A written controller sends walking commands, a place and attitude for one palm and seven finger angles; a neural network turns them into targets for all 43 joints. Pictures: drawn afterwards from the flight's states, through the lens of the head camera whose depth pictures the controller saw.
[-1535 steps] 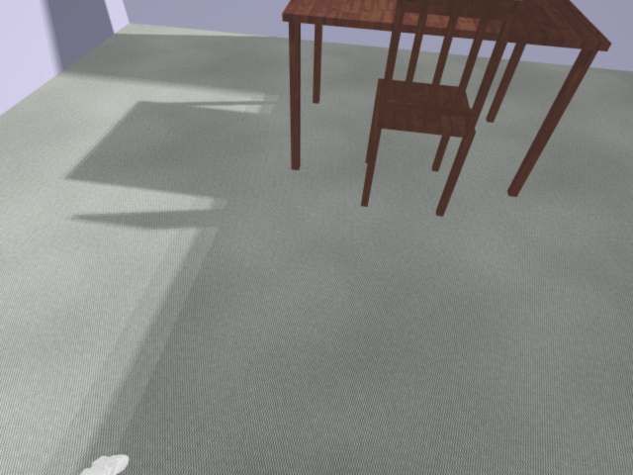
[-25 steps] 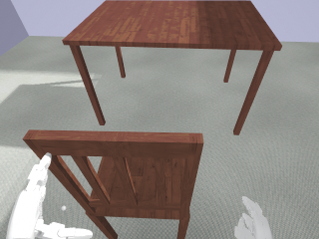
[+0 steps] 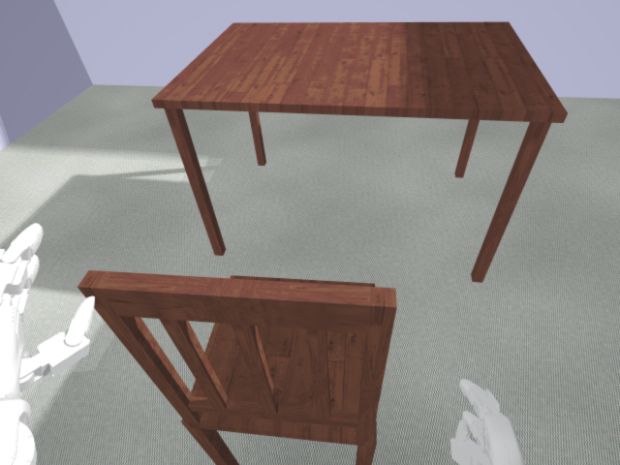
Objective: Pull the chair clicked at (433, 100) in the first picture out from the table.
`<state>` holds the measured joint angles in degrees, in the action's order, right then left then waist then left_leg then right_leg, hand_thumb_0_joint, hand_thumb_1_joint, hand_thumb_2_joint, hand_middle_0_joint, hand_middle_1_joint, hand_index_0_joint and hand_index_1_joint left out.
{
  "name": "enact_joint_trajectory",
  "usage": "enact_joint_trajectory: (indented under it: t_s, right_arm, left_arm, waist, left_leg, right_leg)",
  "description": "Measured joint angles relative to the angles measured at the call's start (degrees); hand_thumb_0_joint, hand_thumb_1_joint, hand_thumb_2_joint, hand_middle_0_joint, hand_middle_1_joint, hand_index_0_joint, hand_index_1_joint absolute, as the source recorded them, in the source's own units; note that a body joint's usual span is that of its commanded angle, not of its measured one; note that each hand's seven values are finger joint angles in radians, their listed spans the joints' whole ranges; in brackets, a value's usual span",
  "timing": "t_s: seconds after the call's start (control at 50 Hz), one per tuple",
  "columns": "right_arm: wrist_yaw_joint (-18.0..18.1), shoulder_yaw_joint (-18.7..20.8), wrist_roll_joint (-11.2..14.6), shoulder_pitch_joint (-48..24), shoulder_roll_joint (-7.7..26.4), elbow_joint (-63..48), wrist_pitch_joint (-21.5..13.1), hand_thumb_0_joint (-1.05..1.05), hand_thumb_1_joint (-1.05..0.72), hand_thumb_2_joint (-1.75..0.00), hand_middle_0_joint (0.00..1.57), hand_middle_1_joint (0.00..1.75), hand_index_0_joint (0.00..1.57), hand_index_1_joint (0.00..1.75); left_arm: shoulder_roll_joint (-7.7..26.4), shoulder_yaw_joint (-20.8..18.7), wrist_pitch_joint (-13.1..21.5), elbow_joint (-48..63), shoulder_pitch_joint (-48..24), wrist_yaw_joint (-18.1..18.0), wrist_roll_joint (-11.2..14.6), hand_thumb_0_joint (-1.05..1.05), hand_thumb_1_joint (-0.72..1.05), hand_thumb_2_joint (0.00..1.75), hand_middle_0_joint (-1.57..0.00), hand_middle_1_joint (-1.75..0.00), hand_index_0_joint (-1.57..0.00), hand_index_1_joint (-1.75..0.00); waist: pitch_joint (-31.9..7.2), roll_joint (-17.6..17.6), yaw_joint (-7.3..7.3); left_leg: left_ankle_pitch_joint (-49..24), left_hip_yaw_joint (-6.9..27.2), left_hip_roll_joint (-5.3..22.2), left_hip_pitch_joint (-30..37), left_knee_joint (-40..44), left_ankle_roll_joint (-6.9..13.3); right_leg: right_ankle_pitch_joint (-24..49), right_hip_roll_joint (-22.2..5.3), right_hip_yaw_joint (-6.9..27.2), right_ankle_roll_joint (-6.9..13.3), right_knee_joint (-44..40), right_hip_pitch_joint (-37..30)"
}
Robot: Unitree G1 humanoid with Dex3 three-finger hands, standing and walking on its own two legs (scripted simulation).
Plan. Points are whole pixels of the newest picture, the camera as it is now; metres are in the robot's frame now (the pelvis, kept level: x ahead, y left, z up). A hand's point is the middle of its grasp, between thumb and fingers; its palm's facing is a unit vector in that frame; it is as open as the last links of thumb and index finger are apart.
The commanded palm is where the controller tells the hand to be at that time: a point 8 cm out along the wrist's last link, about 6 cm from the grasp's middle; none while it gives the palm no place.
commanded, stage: draw the hand back to the body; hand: left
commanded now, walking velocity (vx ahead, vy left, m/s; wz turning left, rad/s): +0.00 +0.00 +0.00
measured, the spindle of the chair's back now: (259, 370) +0.27 +0.13 -0.08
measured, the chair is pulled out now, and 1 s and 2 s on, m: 0.60 0.60 0.60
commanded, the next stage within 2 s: step back with the hand held close in 0.40 s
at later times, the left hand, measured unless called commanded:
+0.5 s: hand (72, 325) +0.19 +0.26 +0.17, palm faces +0.48 -0.77 -0.42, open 7.4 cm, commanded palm +0.14 +0.30 +0.18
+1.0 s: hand (41, 363) +0.15 +0.27 +0.16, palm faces +0.39 -0.76 -0.52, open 7.4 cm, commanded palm +0.10 +0.31 +0.18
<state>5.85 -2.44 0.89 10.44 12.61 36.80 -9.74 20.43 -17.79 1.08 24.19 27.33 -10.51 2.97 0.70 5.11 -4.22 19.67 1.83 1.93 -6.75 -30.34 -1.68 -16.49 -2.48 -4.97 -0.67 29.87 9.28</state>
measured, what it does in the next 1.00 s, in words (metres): shifts its weight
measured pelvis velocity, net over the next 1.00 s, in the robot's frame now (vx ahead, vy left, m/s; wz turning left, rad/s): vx -0.05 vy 0.02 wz -0.04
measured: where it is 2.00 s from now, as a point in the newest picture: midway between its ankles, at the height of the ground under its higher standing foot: outside the picture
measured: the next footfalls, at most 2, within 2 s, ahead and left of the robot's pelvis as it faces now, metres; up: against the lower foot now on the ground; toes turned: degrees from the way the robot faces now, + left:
left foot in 1.78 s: -0.15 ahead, +0.11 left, +0.00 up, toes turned -4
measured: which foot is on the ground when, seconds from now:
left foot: down 0.00-1.00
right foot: down 0.00-1.00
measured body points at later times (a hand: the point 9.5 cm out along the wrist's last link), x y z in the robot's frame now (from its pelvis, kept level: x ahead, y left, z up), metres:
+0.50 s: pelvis +0.00 +0.00 +0.01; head -0.03 -0.03 +0.45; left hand +0.16 +0.30 +0.19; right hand +0.17 -0.23 -0.09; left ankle -0.03 +0.14 -0.73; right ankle +0.00 -0.13 -0.73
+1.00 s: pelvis -0.05 +0.02 +0.00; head -0.04 +0.01 +0.45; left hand +0.13 +0.31 +0.19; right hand +0.11 -0.22 -0.09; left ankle -0.03 +0.14 -0.73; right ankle +0.00 -0.13 -0.73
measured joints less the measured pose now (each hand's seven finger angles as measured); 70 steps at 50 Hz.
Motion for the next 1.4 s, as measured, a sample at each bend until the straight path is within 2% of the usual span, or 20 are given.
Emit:
enact_joint_trajectory:
  t_s: [0.12, 0.26, 0.4, 0.58, 0.7, 0.78, 0.86, 0.98, 1.08, 1.18, 1.26, 1.3, 1.4]
  right_arm:
    - [-0.9, 1.0, 0.1, -1.0, 0.0, 0.4, 1.9, 0.01, -0.91, -0.9, 0.2, 0.3, 0.21, 0.3]
    - [-0.9, 2.2, 0.1, 0.3, 0.8, 0.6, 2.9, 0.01, -0.91, -0.9, 0.2, 0.3, 0.21, 0.3]
    - [-0.4, 2.5, 0.3, 1.3, 1.2, 1.7, 2.2, 0.01, -0.91, -0.9, 0.2, 0.3, 0.2, 0.3]
    - [-1.0, 2.0, 0.5, -0.3, 0.4, 0.3, 3.1, 0.01, -0.91, -0.9, 0.2, 0.3, 0.2, 0.3]
    - [-1.8, 2.2, 0.0, -2.2, 0.5, -2.1, 5.2, 0.01, -0.91, -0.9, 0.2, 0.3, 0.21, 0.3]
    - [-1.8, 3.0, 0.0, -2.3, 0.5, -2.8, 6.9, 0.01, -0.91, -0.9, 0.2, 0.3, 0.21, 0.3]
    - [-1.4, 3.6, 0.2, -1.6, -0.2, -2.6, 7.8, 0.01, -0.91, -0.9, 0.2, 0.3, 0.21, 0.3]
    - [-0.7, 3.4, 0.3, -0.2, -1.4, -2.1, 7.4, 0.01, -0.91, -0.9, 0.2, 0.3, 0.2, 0.3]
    - [-0.6, 3.0, 0.1, 0.2, -1.5, -2.2, 6.9, 0.01, -0.91, -0.9, 0.2, 0.3, 0.21, 0.3]
    - [-0.6, 2.8, -0.1, 0.8, -0.5, -2.5, 6.6, 0.01, -0.91, -0.9, 0.2, 0.3, 0.21, 0.3]
    - [-0.3, 2.6, -0.3, 1.4, 0.2, -2.6, 6.4, 0.01, -0.91, -0.9, 0.2, 0.3, 0.21, 0.3]
    - [-0.3, 2.6, -0.2, 1.8, 0.2, -2.9, 6.0, 0.01, -0.91, -0.9, 0.2, 0.3, 0.21, 0.3]
    - [-0.5, 2.7, 0.2, 3.0, -0.7, -3.5, 4.8, 0.01, -0.91, -0.9, 0.2, 0.3, 0.21, 0.3]
  left_arm:
    - [-0.4, -2.7, 2.0, -2.7, -2.0, 0.9, 0.3, 0.0, 0.74, 0.82, -0.18, -0.27, -0.2, -0.28]
    - [-1.7, -0.1, 1.0, -3.0, 1.2, 2.2, 0.3, 0.01, 0.85, 0.88, -0.2, -0.29, -0.21, -0.3]
    - [-0.5, -1.1, 1.8, -0.1, 1.6, 1.3, -0.1, 0.01, 0.88, 0.89, -0.21, -0.3, -0.21, -0.3]
    - [-1.4, -2.0, 2.7, -2.6, -1.2, 2.1, 0.3, 0.01, 0.88, 0.89, -0.21, -0.3, -0.21, -0.3]
    - [0.2, -4.4, 5.7, -0.6, -0.1, 2.1, -0.3, 0.01, 0.89, 0.89, -0.21, -0.3, -0.21, -0.3]
    - [1.1, -3.9, 5.8, 1.2, 3.7, 2.1, -0.7, 0.01, 0.89, 0.89, -0.21, -0.3, -0.21, -0.3]
    - [2.6, -3.9, 5.5, 3.4, 6.4, 1.9, -0.8, 0.01, 0.88, 0.89, -0.21, -0.3, -0.21, -0.3]
    - [3.8, -5.5, 6.2, 5.1, 6.1, 0.8, -0.7, 0.01, 0.88, 0.89, -0.21, -0.3, -0.21, -0.3]
    - [2.3, -5.4, 6.3, 4.2, 4.5, 0.0, -1.0, 0.01, 0.88, 0.89, -0.21, -0.3, -0.21, -0.3]
    - [1.0, -4.0, 6.1, 3.4, 3.7, -0.4, -1.5, 0.01, 0.88, 0.89, -0.21, -0.3, -0.21, -0.3]
    - [1.7, -3.9, 6.2, 3.9, 3.6, -0.7, -1.7, 0.01, 0.88, 0.89, -0.21, -0.3, -0.21, -0.3]
    - [2.8, -4.7, 6.5, 4.9, 3.8, -0.7, -1.8, 0.01, 0.88, 0.89, -0.21, -0.3, -0.21, -0.3]
    - [5.2, -7.3, 8.1, 6.7, 4.5, -0.7, -2.1, 0.01, 0.88, 0.89, -0.21, -0.3, -0.21, -0.3]
  waist:
    - [0.3, 0.3, 1.24]
    - [1.2, -0.5, 1.53]
    - [0.9, -0.5, 1.09]
    - [1.1, 0.1, 1.29]
    - [3.2, -0.9, 2.75]
    - [3.8, -1.7, 3.96]
    - [3.8, -3.0, 4.23]
    - [2.6, -4.3, 3.58]
    - [1.3, -3.7, 3.16]
    - [0.4, -3.5, 3.09]
    - [0.9, -3.9, 3.65]
    - [1.6, -4.3, 4.06]
    - [2.3, -5.1, 5.08]
  left_leg:
    - [-1.0, -0.9, 0.3, 1.4, 2.3, -0.1]
    - [-1.8, -1.5, 0.7, 1.8, 3.6, -0.1]
    - [-1.8, -1.4, 0.7, 2.6, 3.8, -0.1]
    - [-2.3, -1.9, 0.6, 1.8, 3.5, 0.2]
    - [-3.7, -3.0, 0.2, -1.8, 3.6, 0.7]
    - [-4.8, -3.6, -0.7, -3.4, 4.1, 1.3]
    - [-5.2, -3.8, -1.2, -4.8, 3.3, 1.5]
    - [-5.3, -3.2, -1.2, -7.0, 1.0, 1.4]
    - [-5.4, -2.7, -0.4, -9.3, -1.4, 1.1]
    - [-3.2, -2.6, 0.0, -12.2, -3.8, 1.6]
    - [-5.2, -2.3, 0.0, -13.5, -3.4, 2.0]
    - [-7.9, -2.1, 0.1, -13.9, -3.1, 2.0]
    - [-7.7, -1.2, -0.4, -15.1, -4.8, 2.1]
  right_leg:
    - [1.1, 0.4, 0.8, 0.1, -1.7, -0.7]
    - [2.1, 0.9, 1.3, 0.2, -3.3, -1.0]
    - [2.4, 0.9, 1.2, 0.1, -3.9, -2.1]
    - [3.3, 0.8, 1.7, -0.1, -4.3, -1.3]
    - [5.7, 0.6, 2.9, -0.5, -5.1, 2.4]
    - [6.5, -0.3, 3.6, -1.1, -4.7, 4.5]
    - [6.6, -0.8, 3.8, -1.4, -3.6, 6.1]
    - [6.6, -0.9, 3.4, -1.1, -1.5, 7.9]
    - [7.7, -0.2, 2.9, -0.7, -1.1, 9.2]
    - [8.9, 0.3, 2.8, -0.4, -1.8, 10.8]
    - [7.3, 0.3, 2.5, -0.6, -2.0, 11.8]
    - [7.1, 0.4, 2.4, -0.7, -1.9, 12.1]
    - [4.8, 0.8, 3.0, -0.6, 0.6, 13.1]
